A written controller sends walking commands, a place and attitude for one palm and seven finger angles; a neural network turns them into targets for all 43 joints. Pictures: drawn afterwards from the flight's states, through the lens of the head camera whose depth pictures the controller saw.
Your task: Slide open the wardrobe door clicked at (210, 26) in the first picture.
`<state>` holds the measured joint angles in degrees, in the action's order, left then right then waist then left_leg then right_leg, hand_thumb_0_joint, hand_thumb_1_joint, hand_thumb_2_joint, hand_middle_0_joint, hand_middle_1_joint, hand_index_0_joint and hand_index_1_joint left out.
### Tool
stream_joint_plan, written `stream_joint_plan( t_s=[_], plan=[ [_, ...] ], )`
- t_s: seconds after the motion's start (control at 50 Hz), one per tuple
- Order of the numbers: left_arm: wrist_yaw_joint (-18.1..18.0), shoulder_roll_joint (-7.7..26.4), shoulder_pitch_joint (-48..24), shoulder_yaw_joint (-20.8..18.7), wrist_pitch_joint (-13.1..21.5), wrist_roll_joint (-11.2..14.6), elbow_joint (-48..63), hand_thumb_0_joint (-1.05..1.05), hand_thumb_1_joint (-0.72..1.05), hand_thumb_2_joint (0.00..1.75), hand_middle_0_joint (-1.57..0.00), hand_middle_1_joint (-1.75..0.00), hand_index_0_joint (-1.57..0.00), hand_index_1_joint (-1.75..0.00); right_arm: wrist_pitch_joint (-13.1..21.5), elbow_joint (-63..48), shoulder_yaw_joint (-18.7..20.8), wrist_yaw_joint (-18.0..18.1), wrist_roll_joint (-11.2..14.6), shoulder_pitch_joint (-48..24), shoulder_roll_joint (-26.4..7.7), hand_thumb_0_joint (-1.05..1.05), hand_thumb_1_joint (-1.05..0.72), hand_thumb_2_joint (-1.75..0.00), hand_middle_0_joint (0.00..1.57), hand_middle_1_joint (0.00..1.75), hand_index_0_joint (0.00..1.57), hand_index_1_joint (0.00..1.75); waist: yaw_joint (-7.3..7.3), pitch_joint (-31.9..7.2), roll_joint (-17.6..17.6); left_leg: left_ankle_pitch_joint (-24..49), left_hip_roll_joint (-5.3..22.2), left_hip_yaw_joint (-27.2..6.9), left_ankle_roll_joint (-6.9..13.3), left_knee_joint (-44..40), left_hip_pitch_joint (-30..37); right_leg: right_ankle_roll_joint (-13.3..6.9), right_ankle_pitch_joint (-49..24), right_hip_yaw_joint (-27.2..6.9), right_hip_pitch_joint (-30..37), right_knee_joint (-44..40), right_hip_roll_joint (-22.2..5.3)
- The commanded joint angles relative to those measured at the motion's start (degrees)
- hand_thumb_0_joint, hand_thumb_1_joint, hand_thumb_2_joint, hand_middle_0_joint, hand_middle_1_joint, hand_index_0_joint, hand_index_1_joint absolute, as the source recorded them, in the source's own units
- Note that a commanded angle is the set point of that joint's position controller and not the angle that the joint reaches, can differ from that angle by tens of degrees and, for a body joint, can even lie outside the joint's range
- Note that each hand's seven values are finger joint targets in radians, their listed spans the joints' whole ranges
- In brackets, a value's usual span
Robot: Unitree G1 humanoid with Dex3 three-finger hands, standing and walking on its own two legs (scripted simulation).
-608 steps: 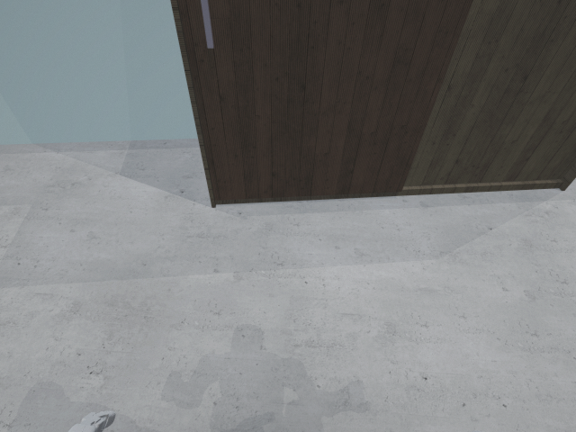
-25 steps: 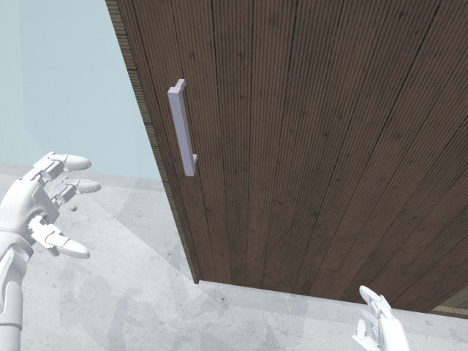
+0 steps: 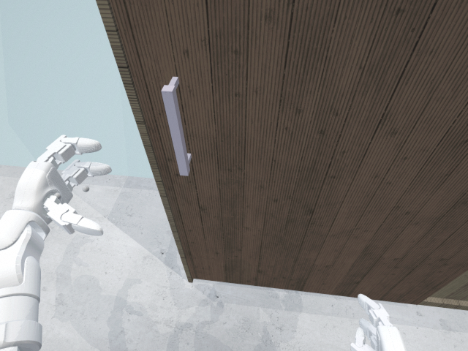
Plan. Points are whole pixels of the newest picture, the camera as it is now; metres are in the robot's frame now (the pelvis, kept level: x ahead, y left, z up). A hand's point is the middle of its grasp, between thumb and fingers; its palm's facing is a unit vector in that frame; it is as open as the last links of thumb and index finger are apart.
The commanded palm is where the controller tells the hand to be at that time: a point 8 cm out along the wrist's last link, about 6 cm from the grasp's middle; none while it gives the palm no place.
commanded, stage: move the hooked fingers beside the handle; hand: left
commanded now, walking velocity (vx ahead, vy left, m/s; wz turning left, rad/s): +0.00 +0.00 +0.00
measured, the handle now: (180, 130) +0.49 +0.15 +0.12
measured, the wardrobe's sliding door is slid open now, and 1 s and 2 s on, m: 0.00 0.00 0.00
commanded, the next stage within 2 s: none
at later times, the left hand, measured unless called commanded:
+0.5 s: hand (114, 169) +0.36 +0.23 +0.13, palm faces -0.02 -1.00 -0.04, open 14.0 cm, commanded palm +0.34 +0.28 +0.13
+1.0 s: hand (140, 149) +0.42 +0.21 +0.13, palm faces -0.03 -1.00 -0.04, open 14.0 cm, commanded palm +0.39 +0.25 +0.13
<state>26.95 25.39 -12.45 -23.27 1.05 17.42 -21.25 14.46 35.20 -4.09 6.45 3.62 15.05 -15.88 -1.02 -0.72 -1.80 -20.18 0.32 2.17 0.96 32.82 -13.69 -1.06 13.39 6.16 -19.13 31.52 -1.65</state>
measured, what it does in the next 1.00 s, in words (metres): stands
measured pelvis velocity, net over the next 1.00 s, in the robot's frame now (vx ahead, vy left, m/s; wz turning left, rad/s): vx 0.01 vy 0.00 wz -0.01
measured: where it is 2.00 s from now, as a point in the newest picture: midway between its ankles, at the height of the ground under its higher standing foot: outside the picture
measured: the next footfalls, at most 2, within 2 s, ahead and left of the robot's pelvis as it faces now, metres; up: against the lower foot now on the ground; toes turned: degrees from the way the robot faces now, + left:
none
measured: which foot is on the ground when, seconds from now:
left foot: down 0.00-1.00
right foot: down 0.00-1.00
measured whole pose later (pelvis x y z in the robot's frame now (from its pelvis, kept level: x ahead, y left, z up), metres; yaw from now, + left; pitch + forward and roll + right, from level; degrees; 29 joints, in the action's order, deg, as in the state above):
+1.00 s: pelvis +0.01 +0.00 +0.00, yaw -1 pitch +5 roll +0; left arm 19.4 24.0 -32.2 -18.6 6.0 11.7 -42.0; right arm 7.6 37.0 -2.5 5.0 3.3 18.9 -16.7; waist 2.2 -1.6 -1.5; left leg -20.1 0.5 2.9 0.7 32.8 -17.9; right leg -1.4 13.6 5.4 -24.0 32.4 -1.4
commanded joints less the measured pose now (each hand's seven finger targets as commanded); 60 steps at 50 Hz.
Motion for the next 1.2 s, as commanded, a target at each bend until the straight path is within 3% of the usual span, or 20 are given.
stream_joint_plan(
  t_s=[0.0, 0.04, 0.1, 0.12, 0.18, 0.24, 0.28, 0.32, 0.38, 0.44, 0.54, 0.66, 0.78, 0.84, 0.9, 0.92, 0.98, 1.1, 1.12, 1.18],
  plan=[
    [-0.6, 15.2, -17.0, -4.9, 2.5, 0.8, 10.0, 0.00, -0.50, 0.30, -0.30, -1.20, -0.30, -1.20, 2.5, -8.9, 3.1, 0.2, 0.1, -4.1, -7.5, 0.00, -0.90, -0.90, 0.20, 0.30, 0.20, 0.30, -0.37, -12.0, -3.9, 15.5, 0.0, -3.3, 0.0, -5.7, -1.7, -0.5, -10.3, -3.1, 8.5, -2.6, 0.3],
    [-0.7, 13.8, -19.6, -2.8, 3.0, 0.6, 13.1, 0.00, -0.50, 0.30, -0.30, -1.20, -0.30, -1.20, 2.5, -9.4, 3.1, 0.0, 0.0, -4.0, -7.2, 0.00, -0.90, -0.90, 0.20, 0.30, 0.20, 0.30, -0.03, -14.1, -5.0, 17.7, 0.1, -3.2, 0.0, -5.5, 0.2, -0.6, -12.1, -3.3, 9.0, -2.3, 0.5],
    [-1.6, 13.0, -19.5, -2.8, 4.0, 0.8, 14.1, 0.00, -0.50, 0.30, -0.30, -1.20, -0.30, -1.20, 2.6, -9.0, 3.5, 0.1, -0.1, -3.0, -7.3, 0.00, -0.90, -0.90, 0.20, 0.30, 0.20, 0.30, 0.26, -16.3, -2.9, 19.9, 0.4, -3.4, -0.2, -4.9, 1.3, -0.4, -14.1, -3.0, 9.2, -1.9, 0.7],
    [-1.9, 14.1, -18.8, -3.7, 4.2, 1.0, 13.3, 0.00, -0.50, 0.30, -0.30, -1.20, -0.30, -1.20, 2.3, -8.7, 3.4, 0.0, -0.3, -2.6, -7.5, 0.00, -0.90, -0.90, 0.20, 0.30, 0.20, 0.30, -0.06, -15.6, -0.1, 20.4, 0.6, -3.6, -0.2, -5.0, 0.8, -0.5, -14.4, -2.8, 9.7, -2.0, 0.9],
    [-2.7, 11.7, -19.7, -2.2, 4.3, 0.8, 12.8, 0.00, -0.50, 0.30, -0.30, -1.20, -0.30, -1.20, 2.1, -8.3, 3.5, 0.0, -0.1, -2.7, -7.3, 0.00, -0.90, -0.90, 0.20, 0.30, 0.20, 0.30, 0.26, -14.6, -1.8, 19.8, 0.5, -3.5, -0.5, -5.7, 0.5, -0.4, -13.9, -2.7, 8.6, -2.0, 0.7],
    [-3.8, 13.8, -20.6, -3.7, 3.5, -0.2, 10.6, 0.00, -0.50, 0.30, -0.30, -1.20, -0.30, -1.20, 1.4, -7.8, 3.6, -0.1, -0.2, -2.3, -7.4, 0.00, -0.90, -0.90, 0.20, 0.30, 0.20, 0.30, 0.08, -14.2, -1.5, 19.7, 0.5, -3.1, -0.4, -6.0, -0.2, -0.5, -14.2, -3.0, 9.3, -2.4, 0.6],
    [-4.2, 12.2, -22.2, -1.8, 3.1, -0.8, 11.0, 0.00, -0.50, 0.30, -0.30, -1.20, -0.30, -1.20, 1.0, -7.9, 3.5, -0.1, -0.1, -2.4, -7.1, 0.00, -0.90, -0.90, 0.20, 0.30, 0.20, 0.30, 0.54, -14.1, -3.6, 19.6, 0.4, -2.9, -0.4, -6.0, 0.5, -0.6, -14.0, -3.1, 8.4, -2.5, 0.4],
    [-4.5, 12.8, -23.2, -1.7, 3.4, -1.1, 10.5, 0.00, -0.50, 0.30, -0.30, -1.20, -0.30, -1.20, 0.6, -7.7, 3.5, -0.1, -0.3, -1.9, -7.3, 0.00, -0.90, -0.90, 0.20, 0.30, 0.20, 0.30, 0.54, -14.3, -1.7, 20.7, 0.7, -3.1, -0.4, -5.8, 0.2, -0.7, -14.9, -3.0, 9.2, -2.4, 0.6],
    [-4.6, 10.2, -27.2, 0.8, 4.0, -0.9, 9.6, 0.00, -0.50, 0.30, -0.30, -1.20, -0.30, -1.20, 0.4, -7.5, 3.5, 0.2, -0.1, -1.6, -7.1, 0.00, -0.90, -0.90, 0.20, 0.30, 0.20, 0.30, 1.74, -14.7, -1.4, 20.0, 0.6, -3.2, -0.4, -5.8, 1.2, -0.5, -14.5, -2.9, 7.9, -2.5, 0.7],
    [-4.9, 12.0, -28.5, -0.7, 4.9, -1.1, 8.5, 0.00, -0.50, 0.30, -0.30, -1.20, -0.30, -1.20, 0.0, -7.0, 3.7, 0.1, -0.2, -0.8, -7.4, 0.00, -0.90, -0.90, 0.20, 0.30, 0.20, 0.30, 1.54, -17.1, -0.8, 21.5, 0.6, -3.0, -0.3, -5.4, 1.7, -0.6, -16.0, -3.2, 9.2, -2.1, 0.7],
    [-5.8, 9.9, -31.6, 2.0, 4.4, -2.3, 3.3, 0.00, -0.50, 0.30, -0.30, -1.20, -0.30, -1.20, -1.1, -6.3, 3.5, -0.2, -0.1, -0.3, -7.4, 0.00, -0.90, -0.90, 0.20, 0.30, 0.20, 0.30, 2.32, -14.6, -1.3, 19.7, 0.5, -2.9, -0.4, -5.7, -0.2, -0.7, -14.9, -3.1, 7.6, -2.2, 0.4],
    [-7.3, 12.4, -33.6, -0.5, 6.0, -2.7, 2.1, 0.00, -0.50, 0.30, -0.30, -1.20, -0.30, -1.20, -2.3, -6.7, 3.9, -0.6, -0.4, 0.4, -7.5, 0.00, -0.90, -0.90, 0.20, 0.30, 0.20, 0.30, 1.48, -18.8, 0.2, 20.8, 0.3, -2.5, 0.0, -5.0, -0.7, -0.6, -17.3, -3.9, 10.7, -1.4, 0.3],
    [-7.6, 11.4, -38.8, 1.5, 7.7, -3.5, -3.0, 0.00, -0.50, 0.30, -0.30, -1.20, -0.30, -1.20, -3.3, -5.3, 3.9, -0.7, -0.3, 2.1, -7.8, 0.00, -0.90, -0.90, 0.20, 0.30, 0.20, 0.30, 3.28, -16.3, -1.0, 19.4, 0.4, -2.2, 0.1, -4.8, -1.6, -0.6, -16.7, -4.1, 8.3, -1.7, 0.5],
    [-7.4, 12.6, -39.1, 0.5, 7.6, -3.7, -6.7, 0.00, -0.50, 0.30, -0.30, -1.20, -0.30, -1.20, -4.0, -5.2, 4.1, -0.8, -0.3, 2.9, -8.2, 0.00, -0.90, -0.90, 0.20, 0.30, 0.20, 0.30, 3.16, -17.0, 1.3, 18.0, 0.3, -1.9, 0.5, -4.6, -3.5, -0.4, -16.6, -4.4, 9.4, -1.4, 0.4],
    [-7.1, 11.8, -43.9, 2.4, 8.5, -4.2, -7.8, 0.00, -0.50, 0.30, -0.30, -1.20, -0.30, -1.20, -4.4, -4.8, 4.1, -0.9, -0.3, 3.4, -8.2, 0.00, -0.90, -0.90, 0.20, 0.30, 0.20, 0.30, 3.76, -17.3, -1.7, 17.6, 0.0, -2.2, 0.3, -4.4, -3.4, -0.7, -15.9, -4.3, 8.1, -1.1, 0.3],
    [-7.3, 12.8, -43.6, 1.6, 8.8, -4.4, -8.5, 0.00, -0.50, 0.30, -0.30, -1.20, -0.30, -1.20, -4.6, -4.9, 4.4, -1.0, -0.5, 3.9, -8.5, 0.00, -0.90, -0.90, 0.20, 0.30, 0.20, 0.30, 3.62, -18.6, 0.0, 18.3, 0.2, -2.2, 0.6, -3.8, -3.4, -0.6, -16.5, -4.4, 8.7, -0.8, 0.4],
    [-7.5, 12.7, -45.2, 1.5, 10.4, -4.1, -8.0, 0.00, -0.50, 0.30, -0.30, -1.20, -0.30, -1.20, -4.9, -4.8, 4.5, -1.2, -0.5, 4.5, -8.2, 0.00, -0.90, -0.90, 0.20, 0.30, 0.20, 0.30, 3.60, -21.2, -0.7, 19.7, 0.0, -2.0, 0.4, -3.5, -2.8, -0.6, -18.4, -4.6, 10.0, -0.5, 0.6],
    [-8.3, 12.5, -49.6, 2.3, 11.4, -4.8, -16.8, 0.00, -0.50, 0.30, -0.30, -1.20, -0.30, -1.20, -5.9, -3.6, 4.4, -1.5, -0.4, 5.7, -8.8, 0.00, -0.90, -0.90, 0.20, 0.30, 0.20, 0.30, 5.17, -16.4, 1.4, 13.2, -0.1, -1.8, 0.8, -3.6, -7.1, -0.2, -13.1, -4.9, 6.2, -1.0, 0.6],
    [-8.7, 15.5, -50.4, 0.3, 11.6, -5.5, -18.8, 0.00, -0.50, 0.30, -0.30, -1.20, -0.30, -1.20, -6.3, -3.2, 4.5, -1.4, -0.5, 6.4, -9.2, 0.00, -0.90, -0.90, 0.20, 0.30, 0.20, 0.30, 4.87, -16.3, 2.8, 13.0, 0.0, -1.9, 0.9, -3.4, -8.0, -0.3, -12.8, -5.0, 6.7, -0.7, 0.6],
    [-8.9, 16.2, -55.5, 1.2, 13.0, -6.9, -20.6, 0.00, -0.50, 0.30, -0.30, -1.20, -0.30, -1.20, -6.6, -3.1, 4.3, -1.6, -0.6, 7.0, -9.0, 0.00, -0.90, -0.90, 0.20, 0.30, 0.20, 0.30, 5.38, -18.1, -1.4, 11.9, -0.4, -1.8, 0.8, -2.9, -8.5, -0.4, -11.6, -5.5, 5.8, -0.2, 0.5]
  ],
)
